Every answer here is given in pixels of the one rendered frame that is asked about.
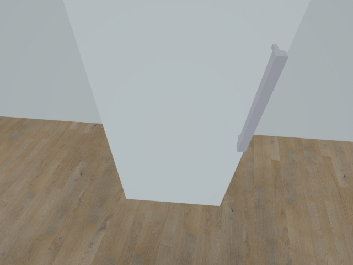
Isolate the handle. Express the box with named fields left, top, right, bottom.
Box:
left=236, top=44, right=288, bottom=152

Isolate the fridge door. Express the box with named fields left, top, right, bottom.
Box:
left=63, top=0, right=310, bottom=206

